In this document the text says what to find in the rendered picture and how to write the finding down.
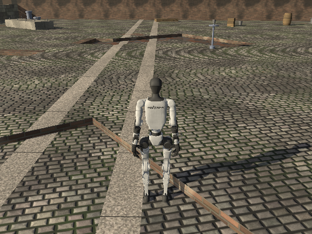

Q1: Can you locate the robot right upper arm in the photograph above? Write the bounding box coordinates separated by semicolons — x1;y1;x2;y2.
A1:
166;99;176;126

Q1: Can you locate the right robot foot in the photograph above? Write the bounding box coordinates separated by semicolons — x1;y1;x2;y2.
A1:
162;190;169;202

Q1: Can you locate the robot right forearm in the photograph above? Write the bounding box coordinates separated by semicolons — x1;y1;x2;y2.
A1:
171;120;179;144

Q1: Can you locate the robot left upper arm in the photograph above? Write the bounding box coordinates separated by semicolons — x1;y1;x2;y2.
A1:
136;99;146;126

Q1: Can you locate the robot left forearm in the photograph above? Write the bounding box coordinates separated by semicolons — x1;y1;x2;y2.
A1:
132;120;141;145

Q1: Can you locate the robot left hand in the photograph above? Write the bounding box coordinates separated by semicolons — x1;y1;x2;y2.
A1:
132;144;143;158

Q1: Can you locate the left robot shin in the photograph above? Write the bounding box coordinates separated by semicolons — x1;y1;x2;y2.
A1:
142;163;149;195

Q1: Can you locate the robot right hand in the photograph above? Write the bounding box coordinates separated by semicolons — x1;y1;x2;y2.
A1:
168;144;180;157

